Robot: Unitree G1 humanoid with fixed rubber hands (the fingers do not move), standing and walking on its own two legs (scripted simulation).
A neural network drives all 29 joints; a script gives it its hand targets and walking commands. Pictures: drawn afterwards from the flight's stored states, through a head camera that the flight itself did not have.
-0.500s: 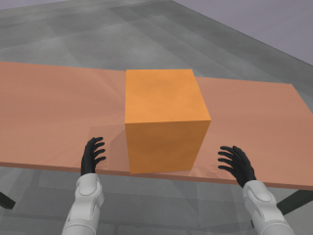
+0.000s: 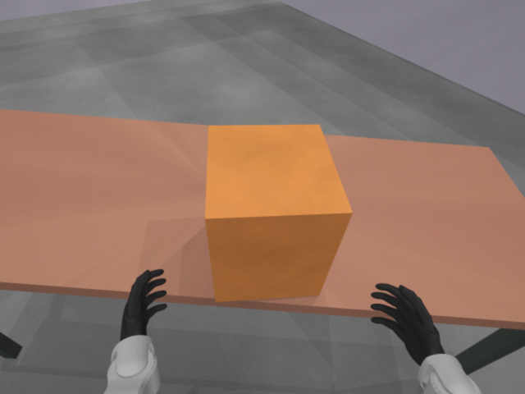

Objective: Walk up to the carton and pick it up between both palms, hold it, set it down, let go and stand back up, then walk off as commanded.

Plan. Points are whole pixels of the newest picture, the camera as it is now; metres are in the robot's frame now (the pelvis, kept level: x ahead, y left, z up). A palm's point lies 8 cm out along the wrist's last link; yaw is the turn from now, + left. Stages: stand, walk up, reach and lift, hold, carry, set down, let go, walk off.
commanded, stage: set down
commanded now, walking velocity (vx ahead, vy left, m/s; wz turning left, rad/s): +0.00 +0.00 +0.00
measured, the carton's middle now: (266, 214) +0.43 +0.06 +0.02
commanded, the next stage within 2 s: let go in 2.00 s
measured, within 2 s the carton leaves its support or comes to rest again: neither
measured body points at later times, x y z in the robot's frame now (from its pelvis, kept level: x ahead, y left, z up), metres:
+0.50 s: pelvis +0.03 +0.00 +0.00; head +0.07 +0.03 +0.45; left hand +0.22 +0.24 -0.04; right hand +0.26 -0.19 -0.03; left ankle +0.04 +0.16 -0.74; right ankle +0.04 -0.08 -0.74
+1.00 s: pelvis +0.03 +0.00 +0.00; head +0.06 +0.03 +0.45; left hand +0.20 +0.25 -0.05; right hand +0.24 -0.18 -0.05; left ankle +0.04 +0.16 -0.74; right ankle +0.04 -0.08 -0.74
